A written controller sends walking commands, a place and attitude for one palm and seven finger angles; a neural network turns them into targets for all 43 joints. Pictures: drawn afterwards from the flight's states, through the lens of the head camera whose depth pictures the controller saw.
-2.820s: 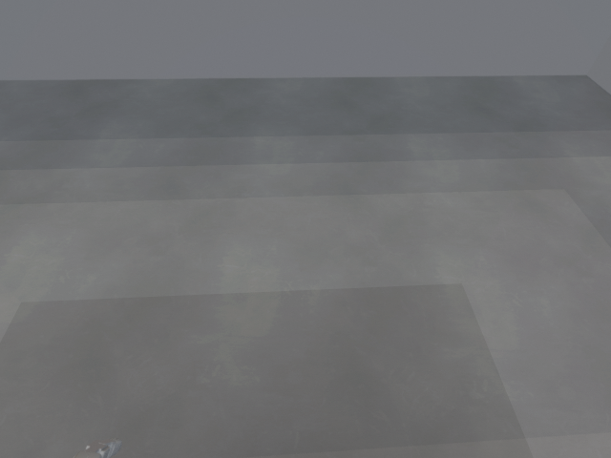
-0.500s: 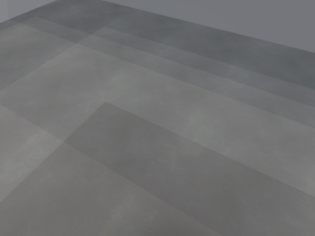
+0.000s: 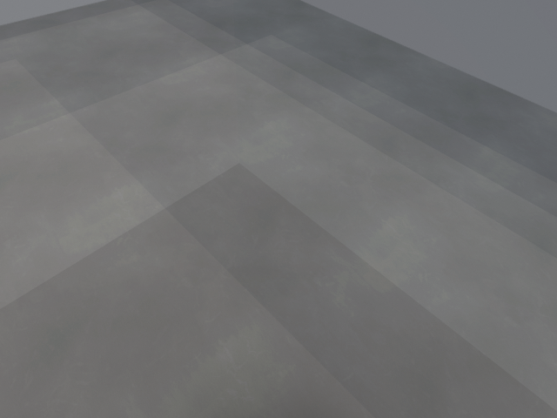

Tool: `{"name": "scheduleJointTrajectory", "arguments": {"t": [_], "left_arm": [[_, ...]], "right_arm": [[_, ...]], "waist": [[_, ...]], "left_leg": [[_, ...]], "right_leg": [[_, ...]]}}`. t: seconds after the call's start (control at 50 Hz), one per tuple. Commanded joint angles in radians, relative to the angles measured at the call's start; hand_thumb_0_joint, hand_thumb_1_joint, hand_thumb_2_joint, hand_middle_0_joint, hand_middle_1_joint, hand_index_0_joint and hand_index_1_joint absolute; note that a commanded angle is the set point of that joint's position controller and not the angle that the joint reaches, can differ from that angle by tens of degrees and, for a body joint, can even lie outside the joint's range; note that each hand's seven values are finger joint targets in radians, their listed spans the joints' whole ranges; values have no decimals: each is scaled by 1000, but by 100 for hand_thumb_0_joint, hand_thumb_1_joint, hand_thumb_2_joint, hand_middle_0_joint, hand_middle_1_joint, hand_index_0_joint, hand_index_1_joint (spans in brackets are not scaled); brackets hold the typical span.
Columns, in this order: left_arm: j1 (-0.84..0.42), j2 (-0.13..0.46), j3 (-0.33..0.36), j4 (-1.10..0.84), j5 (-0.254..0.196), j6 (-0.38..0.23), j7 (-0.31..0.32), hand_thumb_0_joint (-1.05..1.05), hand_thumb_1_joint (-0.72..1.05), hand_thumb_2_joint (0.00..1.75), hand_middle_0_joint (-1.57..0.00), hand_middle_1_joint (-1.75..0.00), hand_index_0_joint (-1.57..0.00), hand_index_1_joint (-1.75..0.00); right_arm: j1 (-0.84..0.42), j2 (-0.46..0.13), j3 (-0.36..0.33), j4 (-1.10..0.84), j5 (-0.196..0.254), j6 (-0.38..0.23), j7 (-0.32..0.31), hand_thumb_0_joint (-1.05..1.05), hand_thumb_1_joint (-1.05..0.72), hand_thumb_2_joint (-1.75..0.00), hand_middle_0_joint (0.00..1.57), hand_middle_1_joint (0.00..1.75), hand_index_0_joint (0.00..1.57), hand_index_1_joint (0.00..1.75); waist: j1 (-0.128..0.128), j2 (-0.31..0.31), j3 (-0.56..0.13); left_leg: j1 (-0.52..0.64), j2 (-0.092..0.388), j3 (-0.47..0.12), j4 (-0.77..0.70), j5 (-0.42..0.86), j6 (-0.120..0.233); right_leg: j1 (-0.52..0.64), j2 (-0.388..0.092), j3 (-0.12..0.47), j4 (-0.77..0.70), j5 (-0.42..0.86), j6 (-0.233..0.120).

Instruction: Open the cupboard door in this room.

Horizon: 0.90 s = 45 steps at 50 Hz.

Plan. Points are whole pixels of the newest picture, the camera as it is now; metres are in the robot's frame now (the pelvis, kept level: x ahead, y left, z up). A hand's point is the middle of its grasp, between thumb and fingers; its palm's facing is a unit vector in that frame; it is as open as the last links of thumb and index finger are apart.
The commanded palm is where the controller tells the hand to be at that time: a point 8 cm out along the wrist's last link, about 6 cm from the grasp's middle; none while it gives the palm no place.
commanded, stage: turn or walk to find it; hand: left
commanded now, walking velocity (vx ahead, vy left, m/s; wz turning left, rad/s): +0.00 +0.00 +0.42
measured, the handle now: out of the picture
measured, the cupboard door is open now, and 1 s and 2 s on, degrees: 0 0 0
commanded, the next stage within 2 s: none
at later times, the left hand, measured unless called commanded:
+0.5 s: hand out of the picture +0.04 +0.18 -0.13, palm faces +0.22 -0.94 -0.28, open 7.3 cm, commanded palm none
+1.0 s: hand out of the picture -0.12 +0.22 -0.17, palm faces +0.45 -0.86 -0.24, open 7.3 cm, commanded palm none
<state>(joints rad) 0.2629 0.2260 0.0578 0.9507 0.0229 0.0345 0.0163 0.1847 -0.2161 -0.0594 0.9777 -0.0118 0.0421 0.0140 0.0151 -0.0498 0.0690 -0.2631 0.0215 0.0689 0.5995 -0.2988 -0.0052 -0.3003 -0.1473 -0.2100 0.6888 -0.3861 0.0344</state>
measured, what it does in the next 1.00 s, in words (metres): steps on the spot, turning left: right foot, then left foot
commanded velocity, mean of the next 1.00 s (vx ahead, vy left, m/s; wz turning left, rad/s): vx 0.00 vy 0.00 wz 0.42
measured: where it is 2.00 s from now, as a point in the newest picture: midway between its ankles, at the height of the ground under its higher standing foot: outside the picture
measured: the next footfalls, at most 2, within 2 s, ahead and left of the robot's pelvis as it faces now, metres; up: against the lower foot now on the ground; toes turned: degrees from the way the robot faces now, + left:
right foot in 0.40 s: +0.04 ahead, -0.13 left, +0.00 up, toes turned +5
left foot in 0.84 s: -0.06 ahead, +0.11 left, +0.00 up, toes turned +26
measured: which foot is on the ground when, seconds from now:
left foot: down 0.00-0.40, up 0.42-0.82, down 0.84-1.00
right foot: up 0.00-0.38, down 0.40-0.84, up 0.86-1.00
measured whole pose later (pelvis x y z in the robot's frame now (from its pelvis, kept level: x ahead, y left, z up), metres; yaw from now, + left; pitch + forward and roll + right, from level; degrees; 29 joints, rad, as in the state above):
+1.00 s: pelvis -0.06 +0.01 +0.01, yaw +24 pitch +0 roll -1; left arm 0.24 0.27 0.08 0.98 0.02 0.07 0.01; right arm 0.16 -0.19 -0.04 0.95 -0.02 0.02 0.00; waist 0.02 -0.05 0.07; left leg -0.24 0.00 0.04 0.53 -0.28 0.04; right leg -0.44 -0.10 -0.06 1.06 -0.44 0.07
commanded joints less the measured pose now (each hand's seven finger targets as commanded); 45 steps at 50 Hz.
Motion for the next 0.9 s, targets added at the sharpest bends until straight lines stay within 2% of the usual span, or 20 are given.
{"name": "scheduleJointTrajectory", "arguments": {"t": [0.0, 0.04, 0.08, 0.26, 0.34, 0.36, 0.38, 0.4, 0.42, 0.46, 0.5, 0.62, 0.7, 0.74, 0.78, 0.8, 0.82, 0.84, 0.86, 0.88], "left_arm": [[-108, 87, 23, -107, -2, 7, 11, 0, 90, 90, -20, -30, -20, -30], [-66, 91, 28, -74, -4, 4, -1, 0, 90, 90, -20, -30, -20, -30], [-24, 88, 27, -50, -4, 4, -5, 0, 90, 90, -20, -30, -20, -30], [-80, 58, 17, -94, -12, -6, 4, 0, 90, 90, -20, -30, -20, -30], [23, 72, 19, -76, -17, -23, 12, 0, 90, 90, -20, -30, -20, -30], [54, 110, 25, -74, -10, -33, 16, 0, 90, 90, -20, -30, -20, -30], [62, 195, 44, -75, 5, -42, 25, 0, 90, 90, -20, -30, -20, -30], [50, 228, 44, -96, 1, -38, 22, 0, 90, 90, -20, -30, -20, -30], [9, 197, 44, -105, -2, -38, 24, 0, 90, 90, -20, -30, -20, -30], [-92, 144, 29, -125, -2, -36, 24, 0, 90, 90, -20, -30, -20, -30], [-92, 119, 19, -127, -1, -46, 22, 0, 90, 90, -20, -30, -20, -30], [34, 152, 27, -72, 5, -44, 21, 0, 90, 90, -20, -30, -20, -30], [41, 185, 39, -55, 12, -36, 20, 0, 90, 90, -20, -30, -20, -30], [25, 195, 43, -48, 11, -33, 19, 0, 90, 90, -20, -30, -20, -30], [12, 186, 45, -42, 3, -26, 17, 0, 90, 90, -20, -30, -20, -30], [15, 164, 41, -48, -7, -20, 14, 0, 90, 90, -20, -30, -20, -30], [32, 96, 33, -82, -13, -14, 6, 0, 90, 90, -20, -30, -20, -30], [-31, 85, 16, -111, -2, -6, 8, 0, 90, 90, -20, -30, -20, -30], [-68, 85, 18, -106, 1, 7, 17, 0, 90, 90, -20, -30, -20, -30], [-96, 98, 24, -94, -2, 7, 11, 0, 90, 90, -20, -30, -20, -30]], "right_arm": [[110, -224, -46, -42, -13, -27, -30, 0, -90, -90, 20, 30, 20, 30], [9, -175, -26, -69, -11, -32, -35, 0, -90, -90, 20, 30, 20, 30], [-4, -169, -26, -78, -7, -38, -36, 0, -90, -90, 20, 30, 20, 30], [54, -182, -43, -73, -15, -26, -31, 0, -90, -90, 20, 30, 20, 30], [8, -178, -47, -92, -8, -19, -23, 0, -90, -90, 20, 30, 20, 30], [6, -150, -47, -97, 0, -20, -17, 0, -90, -90, 20, 30, 20, 30], [25, -80, -35, -118, 7, -21, -11, 0, -90, -90, 20, 30, 20, 30], [4, -96, -43, -130, -7, -10, -13, 0, -90, -90, 20, 30, 20, 30], [-12, -121, -51, -117, -15, 7, -11, 0, -90, -90, 20, 30, 20, 30], [22, -111, -53, -80, -13, 15, 2, 0, -90, -90, 20, 30, 20, 30], [57, -92, -44, -57, -14, 15, 7, 0, -90, -90, 20, 30, 20, 30], [-36, -77, -30, -67, -7, 15, 4, 0, -90, -90, 20, 30, 20, 30], [-61, -67, -18, -77, 2, 6, 2, 0, -90, -90, 20, 30, 20, 30], [-35, -69, -16, -73, 4, -2, -1, 0, -90, -90, 20, 30, 20, 30], [19, -79, -16, -60, 2, -13, -4, 0, -90, -90, 20, 30, 20, 30], [65, -124, -24, -51, 0, -24, -2, 0, -90, -90, 20, 30, 20, 30], [90, -229, -46, -60, -10, -33, -6, 0, -90, -90, 20, 30, 20, 30], [132, -274, -56, -50, -8, -22, -11, 0, -90, -90, 20, 30, 20, 30], [129, -251, -52, -41, -10, -27, -23, 0, -90, -90, 20, 30, 20, 30], [84, -220, -43, -49, -10, -26, -32, 0, -90, -90, 20, 30, 20, 30]], "waist": [[-76, 282, -61], [-26, 231, -32], [-17, 202, -64], [-52, 190, -99], [4, 167, -129], [19, 81, -132], [16, -171, -125], [33, -245, -94], [23, -239, -47], [-35, -82, 15], [-41, -93, -11], [23, -119, -42], [33, -157, -64], [18, -164, -89], [-16, -119, -112], [-42, 0, -146], [-48, 307, -157], [-80, 313, -133], [-80, 331, -128], [-68, 273, -74]], "left_leg": [[97, 330, -402, -310, 359, 201], [61, 243, -299, -297, 359, 166], [88, 207, -251, -293, 388, 156], [144, 206, -354, -248, 461, 187], [10, 146, -348, -157, 409, 128], [-88, 93, -308, -84, 281, 77], [-286, -42, -159, 104, -17, 5], [-294, -72, -126, 313, -259, -17], [-285, -41, -170, 454, -237, -12], [-288, -11, -146, 587, -118, -21], [-285, -4, -109, 595, -56, -44], [-250, 7, -50, 402, -132, -66], [-161, 6, -6, 228, -170, -53], [-100, 4, 14, 124, -147, -42], [36, 0, 27, -98, 14, -29], [171, 51, -34, -217, 154, -9], [294, 304, -361, -258, 453, 98], [217, 403, -423, -275, 558, 199], [165, 366, -412, -281, 502, 198], [126, 321, -379, -287, 435, 188]], "right_leg": [[-261, 30, 174, 414, -183, 25], [-237, 29, 190, 427, -57, 28], [-212, 40, 178, 409, -16, 39], [-120, 96, 176, 109, -73, 37], [123, 116, 157, -220, 133, 27], [240, 54, 212, -339, 210, 13], [338, -189, 458, -402, 248, -72], [197, -328, 542, -441, 258, -169], [82, -294, 524, -471, 160, -186], [25, -204, 381, -450, 144, -161], [83, -149, 263, -408, 268, -142], [206, -183, 217, -355, 491, -171], [203, -205, 194, -313, 546, -179], [197, -215, 179, -274, 562, -170], [145, -185, 121, -178, 516, -107], [52, -146, 70, -52, 401, -54], [-204, -12, 21, 150, -32, 25], [-235, 31, 89, 306, -270, 31], [-244, 28, 169, 388, -240, 27], [-267, 26, 188, 437, -165, 28]]}}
